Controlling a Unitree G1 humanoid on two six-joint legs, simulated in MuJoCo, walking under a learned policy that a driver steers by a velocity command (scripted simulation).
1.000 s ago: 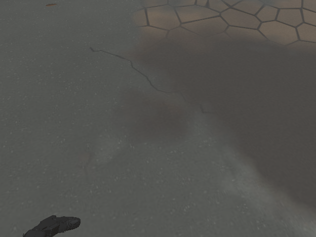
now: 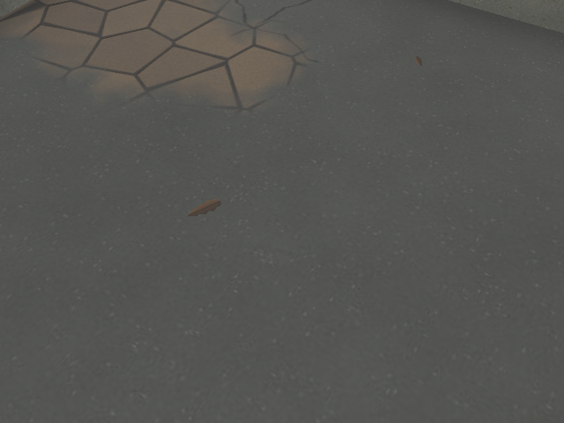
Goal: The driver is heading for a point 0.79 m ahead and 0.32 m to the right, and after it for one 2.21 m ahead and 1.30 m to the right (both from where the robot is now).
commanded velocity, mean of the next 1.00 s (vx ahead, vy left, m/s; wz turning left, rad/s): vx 0.13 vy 0.00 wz -0.60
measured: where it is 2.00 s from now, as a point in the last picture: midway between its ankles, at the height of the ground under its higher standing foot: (486, 377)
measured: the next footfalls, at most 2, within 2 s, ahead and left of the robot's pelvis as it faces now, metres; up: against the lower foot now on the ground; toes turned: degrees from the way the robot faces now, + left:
left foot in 0.24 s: +0.27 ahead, +0.07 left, +0.00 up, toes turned -4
right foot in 0.66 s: +0.18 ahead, -0.14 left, +0.00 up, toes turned -26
